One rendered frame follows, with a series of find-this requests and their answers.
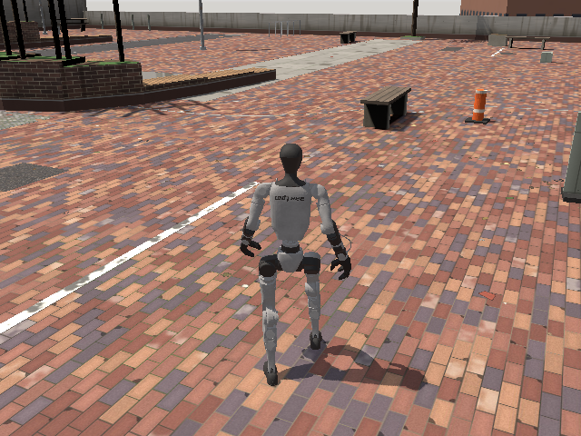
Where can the left robot upper arm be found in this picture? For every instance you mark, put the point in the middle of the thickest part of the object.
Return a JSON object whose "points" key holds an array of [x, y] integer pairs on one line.
{"points": [[257, 202]]}

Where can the robot torso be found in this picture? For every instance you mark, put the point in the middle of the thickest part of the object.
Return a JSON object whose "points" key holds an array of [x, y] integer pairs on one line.
{"points": [[290, 220]]}

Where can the robot left hand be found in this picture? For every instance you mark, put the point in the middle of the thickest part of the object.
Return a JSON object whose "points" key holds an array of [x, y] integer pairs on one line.
{"points": [[246, 251]]}

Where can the robot left forearm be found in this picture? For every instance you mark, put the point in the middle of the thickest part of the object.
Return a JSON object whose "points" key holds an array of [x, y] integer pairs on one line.
{"points": [[246, 234]]}

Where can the robot right forearm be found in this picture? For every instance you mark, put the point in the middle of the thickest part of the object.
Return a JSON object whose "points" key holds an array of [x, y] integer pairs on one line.
{"points": [[337, 244]]}

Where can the robot right hand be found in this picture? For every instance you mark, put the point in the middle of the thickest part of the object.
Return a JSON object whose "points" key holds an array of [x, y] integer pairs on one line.
{"points": [[345, 265]]}

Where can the right robot upper arm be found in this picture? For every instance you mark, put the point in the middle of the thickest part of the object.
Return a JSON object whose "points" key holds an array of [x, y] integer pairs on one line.
{"points": [[319, 192]]}

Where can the robot right thigh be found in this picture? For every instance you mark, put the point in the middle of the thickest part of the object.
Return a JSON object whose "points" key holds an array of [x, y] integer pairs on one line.
{"points": [[311, 266]]}

